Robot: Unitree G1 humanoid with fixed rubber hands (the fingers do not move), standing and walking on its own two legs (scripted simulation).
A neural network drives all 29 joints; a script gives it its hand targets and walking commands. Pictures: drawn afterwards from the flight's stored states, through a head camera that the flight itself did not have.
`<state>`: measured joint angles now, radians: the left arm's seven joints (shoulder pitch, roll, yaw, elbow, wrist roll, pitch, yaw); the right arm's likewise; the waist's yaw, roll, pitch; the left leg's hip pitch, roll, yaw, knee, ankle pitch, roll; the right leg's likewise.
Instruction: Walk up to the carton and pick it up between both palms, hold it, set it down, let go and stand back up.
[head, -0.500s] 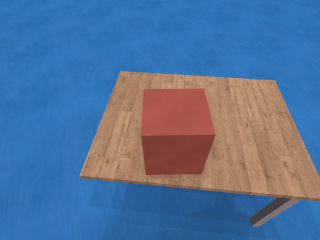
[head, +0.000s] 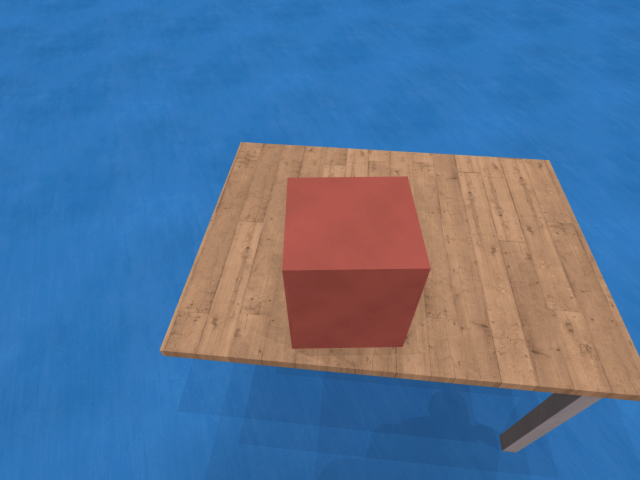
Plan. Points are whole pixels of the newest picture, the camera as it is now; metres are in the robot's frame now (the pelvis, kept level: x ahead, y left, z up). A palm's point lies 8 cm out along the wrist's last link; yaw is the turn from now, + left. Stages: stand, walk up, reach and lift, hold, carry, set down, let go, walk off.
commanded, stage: stand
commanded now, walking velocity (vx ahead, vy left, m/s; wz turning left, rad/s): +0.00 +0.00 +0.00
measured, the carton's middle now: (347, 265) +0.49 -0.03 -0.10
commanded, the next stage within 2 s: walk up in 0.32 s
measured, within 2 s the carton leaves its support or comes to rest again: neither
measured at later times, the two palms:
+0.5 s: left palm out of the picture -0.03 +0.19 -0.15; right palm out of the picture -0.03 -0.19 -0.15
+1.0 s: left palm out of the picture +0.01 +0.17 -0.17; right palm out of the picture +0.09 -0.27 -0.15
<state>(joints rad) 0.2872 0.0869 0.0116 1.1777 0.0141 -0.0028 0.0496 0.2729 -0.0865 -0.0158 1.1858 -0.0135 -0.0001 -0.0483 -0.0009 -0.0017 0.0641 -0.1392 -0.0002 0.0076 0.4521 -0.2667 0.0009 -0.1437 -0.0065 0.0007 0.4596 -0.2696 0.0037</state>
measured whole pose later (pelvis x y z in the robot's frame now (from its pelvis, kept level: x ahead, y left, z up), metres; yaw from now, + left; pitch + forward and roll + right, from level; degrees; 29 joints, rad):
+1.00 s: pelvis +0.05 -0.05 -0.02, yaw +2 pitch -3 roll -1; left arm 0.34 0.19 -0.01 1.06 0.03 0.01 0.03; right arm 0.26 -0.15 0.01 1.01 -0.04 -0.03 -0.05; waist 0.02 -0.02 0.13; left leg -0.29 0.02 0.07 0.66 -0.26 0.03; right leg -0.14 0.02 -0.13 0.64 -0.44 -0.06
